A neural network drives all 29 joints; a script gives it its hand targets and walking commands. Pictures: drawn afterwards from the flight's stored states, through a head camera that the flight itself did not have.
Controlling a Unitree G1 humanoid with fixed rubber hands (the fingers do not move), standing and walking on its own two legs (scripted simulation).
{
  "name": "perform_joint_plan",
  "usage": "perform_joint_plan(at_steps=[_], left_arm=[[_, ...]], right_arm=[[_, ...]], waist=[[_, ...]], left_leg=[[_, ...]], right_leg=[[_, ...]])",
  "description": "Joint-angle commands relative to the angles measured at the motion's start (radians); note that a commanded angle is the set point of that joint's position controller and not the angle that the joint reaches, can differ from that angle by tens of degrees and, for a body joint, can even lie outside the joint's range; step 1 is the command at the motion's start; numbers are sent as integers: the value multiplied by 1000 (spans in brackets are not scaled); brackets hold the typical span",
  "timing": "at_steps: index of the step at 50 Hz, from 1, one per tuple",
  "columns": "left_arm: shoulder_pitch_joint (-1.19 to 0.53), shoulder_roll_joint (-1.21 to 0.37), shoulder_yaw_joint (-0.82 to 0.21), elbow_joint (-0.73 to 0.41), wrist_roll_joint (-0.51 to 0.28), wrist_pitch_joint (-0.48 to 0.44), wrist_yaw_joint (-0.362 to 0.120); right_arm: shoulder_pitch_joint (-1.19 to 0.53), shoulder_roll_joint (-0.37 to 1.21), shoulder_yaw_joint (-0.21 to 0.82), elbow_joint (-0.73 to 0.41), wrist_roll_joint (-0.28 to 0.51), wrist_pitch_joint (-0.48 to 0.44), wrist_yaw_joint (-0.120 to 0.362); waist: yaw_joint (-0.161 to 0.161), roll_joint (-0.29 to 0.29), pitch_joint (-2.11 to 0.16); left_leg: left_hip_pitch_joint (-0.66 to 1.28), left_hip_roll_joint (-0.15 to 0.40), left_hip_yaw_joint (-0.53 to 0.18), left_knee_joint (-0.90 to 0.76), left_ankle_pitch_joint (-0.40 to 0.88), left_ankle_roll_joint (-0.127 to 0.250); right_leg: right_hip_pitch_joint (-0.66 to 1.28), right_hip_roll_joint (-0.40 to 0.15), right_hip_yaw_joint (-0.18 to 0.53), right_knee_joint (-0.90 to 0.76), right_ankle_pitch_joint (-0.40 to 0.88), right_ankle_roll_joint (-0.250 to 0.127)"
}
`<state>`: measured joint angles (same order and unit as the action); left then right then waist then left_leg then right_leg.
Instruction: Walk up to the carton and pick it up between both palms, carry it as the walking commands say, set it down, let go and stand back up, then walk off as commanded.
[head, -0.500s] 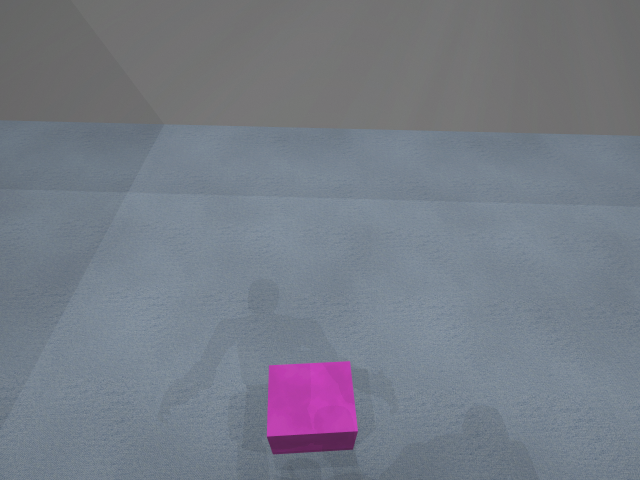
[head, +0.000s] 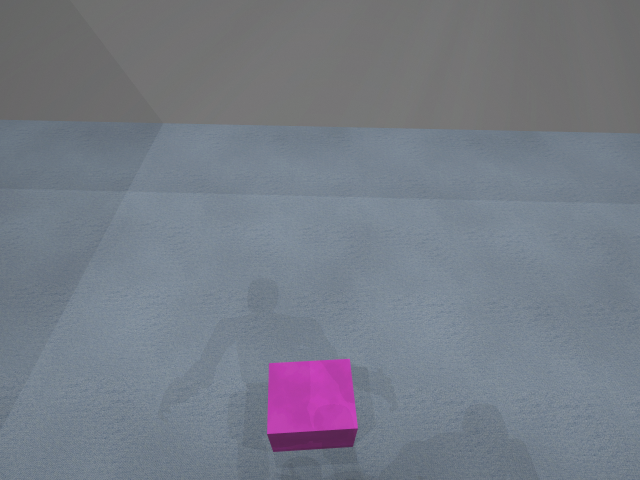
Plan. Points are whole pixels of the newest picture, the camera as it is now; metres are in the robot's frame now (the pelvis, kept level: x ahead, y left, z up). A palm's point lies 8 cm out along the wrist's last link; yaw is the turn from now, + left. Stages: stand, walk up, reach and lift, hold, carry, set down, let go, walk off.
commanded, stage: walk up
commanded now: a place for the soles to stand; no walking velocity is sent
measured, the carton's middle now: (311, 405) +0.44 +0.00 -0.66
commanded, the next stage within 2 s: none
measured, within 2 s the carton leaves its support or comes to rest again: neither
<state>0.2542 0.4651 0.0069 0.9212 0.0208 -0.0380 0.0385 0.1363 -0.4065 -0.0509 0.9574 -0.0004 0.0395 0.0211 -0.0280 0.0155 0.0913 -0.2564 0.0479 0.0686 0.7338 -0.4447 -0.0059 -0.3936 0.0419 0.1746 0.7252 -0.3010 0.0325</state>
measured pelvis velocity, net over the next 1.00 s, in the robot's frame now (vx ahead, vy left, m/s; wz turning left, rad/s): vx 0.00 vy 0.02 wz -0.03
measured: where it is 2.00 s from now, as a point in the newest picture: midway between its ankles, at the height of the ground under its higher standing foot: outside the picture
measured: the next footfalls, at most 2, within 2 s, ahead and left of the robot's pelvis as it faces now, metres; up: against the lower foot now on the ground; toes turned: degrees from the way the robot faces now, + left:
none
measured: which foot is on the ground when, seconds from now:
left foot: down 0.00-1.00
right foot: down 0.00-1.00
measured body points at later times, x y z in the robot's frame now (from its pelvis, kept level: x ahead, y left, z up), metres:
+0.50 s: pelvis +0.00 +0.00 +0.00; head +0.03 -0.01 +0.45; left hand +0.08 +0.34 -0.10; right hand +0.08 -0.33 -0.12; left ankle -0.03 +0.12 -0.71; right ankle +0.06 -0.15 -0.71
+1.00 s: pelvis +0.00 +0.02 +0.00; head +0.03 +0.01 +0.45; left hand +0.08 +0.36 -0.10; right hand +0.07 -0.31 -0.12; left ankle -0.03 +0.12 -0.71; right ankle +0.06 -0.15 -0.71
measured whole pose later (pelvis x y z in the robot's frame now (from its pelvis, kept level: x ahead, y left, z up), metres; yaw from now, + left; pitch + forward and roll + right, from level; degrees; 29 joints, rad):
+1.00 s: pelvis +0.00 +0.02 +0.00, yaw -2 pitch -2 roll +0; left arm 0.25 0.46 0.01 0.94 0.03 -0.03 0.04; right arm 0.14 -0.41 -0.05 0.96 0.00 0.04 0.03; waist -0.03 0.01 0.10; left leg -0.24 0.02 0.07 0.73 -0.44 0.01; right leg -0.39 0.04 0.20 0.72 -0.30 0.03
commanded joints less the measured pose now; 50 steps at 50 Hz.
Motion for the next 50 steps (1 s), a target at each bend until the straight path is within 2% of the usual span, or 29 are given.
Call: perform_joint_plan(at_steps=[1, 2, 4, 5, 6, 9, 11, 13, 16, 18, 19, 21, 22, 23, 25, 27, 29, 32, 34, 35, 37, 38, 41, 43, 44, 45, 47, 49, 50], left_arm=[[-85, 163, 39, -63, -2, -7, 1], [-79, 158, 42, -57, -6, -7, -1], [-40, 164, 50, -49, -6, -6, 0], [-11, 160, 49, -46, -10, -12, -3], [10, 165, 50, -39, -10, -16, -7], [11, 203, 64, -26, -3, -26, -5], [-5, 235, 63, -38, 2, -25, 3], [-41, 242, 58, -52, 6, -15, 10], [-89, 190, 42, -67, 3, -6, 6], [-84, 157, 42, -60, -7, -6, 0], [-66, 161, 46, -53, -9, -5, 1], [-17, 158, 48, -46, -10, -9, -4], [13, 158, 49, -35, -9, -15, -7], [19, 173, 53, -21, -7, -21, -8], [6, 202, 63, -25, -4, -24, -5], [-6, 230, 62, -39, 2, -23, 3], [-42, 236, 57, -47, 5, -14, 9], [-92, 181, 39, -59, 3, -5, 4], [-81, 151, 39, -54, -7, -5, -1], [-69, 157, 43, -48, -9, -5, 0], [-23, 160, 48, -37, -8, -10, -5], [33, 164, 50, -20, -9, -22, -1], [51, 227, 72, -8, 1, -31, 8], [44, 275, 79, -18, 9, -28, 14], [28, 286, 80, -22, 12, -24, 17], [-2, 286, 79, -31, 13, -19, 19], [-46, 237, 63, -39, 10, -10, 18], [-91, 149, 43, -56, -2, -10, 10], [-82, 154, 45, -48, -3, -11, 13]], right_arm=[[-13, -233, -70, -49, -18, -33, -11], [-21, -259, -72, -50, -21, -37, -12], [-61, -276, -72, -57, -14, -42, -12], [-77, -268, -71, -56, -12, -42, -13], [-76, -266, -71, -59, -9, -39, -13], [-79, -208, -61, -81, 3, -26, -12], [-58, -195, -59, -82, 9, -14, -11], [-27, -188, -62, -71, 2, -10, -10], [6, -212, -67, -56, -12, -27, -10], [-12, -272, -76, -49, -17, -38, -11], [-29, -276, -73, -55, -16, -40, -12], [-73, -269, -71, -56, -11, -42, -14], [-74, -259, -69, -57, -9, -39, -14], [-72, -246, -66, -59, -5, -35, -14], [-73, -205, -60, -77, 3, -26, -13], [-55, -193, -60, -75, 9, -15, -11], [-22, -190, -61, -63, 0, -10, -10], [0, -212, -66, -47, -15, -27, -10], [-22, -260, -72, -43, -21, -38, -11], [-44, -268, -71, -47, -20, -39, -12], [-71, -266, -71, -50, -10, -40, -14], [-66, -264, -71, -59, -21, -32, -7], [-65, -213, -66, -84, -14, -14, -1], [-34, -197, -69, -83, -10, -3, 3], [-20, -202, -71, -83, -17, -1, 3], [-2, -204, -73, -77, -19, -4, 4], [46, -202, -76, -66, -27, -15, 4], [54, -273, -89, -56, -36, -33, 0], [16, -297, -88, -63, -36, -37, -2]], waist=[[-21, -17, -54], [-16, 53, -53], [2, 87, -38], [17, 82, -40], [20, 62, -58], [12, -57, -118], [0, -117, -138], [-8, -164, -103], [-28, -93, -79], [-20, 42, -59], [-12, 75, -50], [20, 84, -26], [25, 55, -57], [21, 4, -81], [13, -48, -116], [0, -118, -132], [-9, -166, -102], [-28, -86, -58], [-15, 49, -45], [-5, 71, -35], [13, 52, -46], [25, 73, -58], [18, -59, -88], [12, -151, -96], [9, -172, -70], [2, -178, -66], [-27, -119, -55], [-42, 59, -39], [-37, 98, -9]], left_leg=[[121, 112, -179, -284, -7, 106], [111, 201, -247, -347, 47, 162], [90, 297, -257, -323, 279, 234], [87, 286, -226, -282, 349, 226], [98, 242, -165, -231, 341, 190], [52, 69, -37, -60, 212, 81], [31, -17, -48, 16, 58, 45], [25, -55, -80, -31, -81, 38], [135, 45, -133, -219, -22, 77], [126, 216, -262, -351, 85, 171], [110, 270, -267, -345, 199, 214], [84, 286, -225, -283, 369, 225], [92, 243, -173, -235, 342, 191], [76, 178, -116, -174, 316, 146], [49, 70, -37, -75, 220, 80], [39, -12, -45, 0, 55, 46], [39, -46, -79, -43, -64, 43], [126, 52, -135, -237, -58, 79], [108, 210, -253, -358, 51, 168], [90, 253, -253, -347, 158, 202], [72, 256, -200, -273, 295, 207], [63, 194, -132, -224, 218, 175], [-13, 42, -33, -46, 77, 80], [-72, -63, -62, 42, -119, 44], [-86, -73, -81, 40, -168, 43], [-49, -61, -102, 12, -166, 45], [35, -18, -124, -156, -122, 61], [122, 175, -312, -410, -95, 154], [128, 280, -385, -432, 41, 209]], right_leg=[[-115, -55, 98, -111, 188, -111], [-101, 5, -22, 1, 173, -83], [-79, 0, -90, 73, -48, -65], [-51, -10, -101, 34, -53, -69], [-12, -21, -93, -46, 97, -78], [83, -80, 80, -124, 462, -132], [73, -169, 300, -211, 385, -214], [40, -193, 383, -270, 246, -240], [-79, -105, 199, -191, 195, -142], [-99, 10, -31, 16, 173, -78], [-92, 5, -72, 53, 42, -66], [-48, -13, -96, 29, -61, -68], [-4, -23, -99, -53, 84, -78], [56, -29, -58, -91, 299, -90], [90, -80, 73, -118, 465, -134], [73, -166, 286, -209, 381, -208], [32, -190, 362, -269, 234, -231], [-95, -100, 188, -201, 149, -137], [-94, 6, -31, -5, 151, -80], [-80, 1, -69, 25, 64, -69], [-18, -21, -89, 4, 75, -77], [29, -19, -100, -68, 132, -88], [91, -112, 130, -161, 294, -157], [101, -212, 415, -278, 117, -248], [83, -237, 472, -316, 31, -266], [41, -236, 467, -334, -29, -260], [-29, -175, 325, -276, -35, -195], [-150, 1, 6, 1, 25, -88], [-196, 40, -76, 82, -152, -66]])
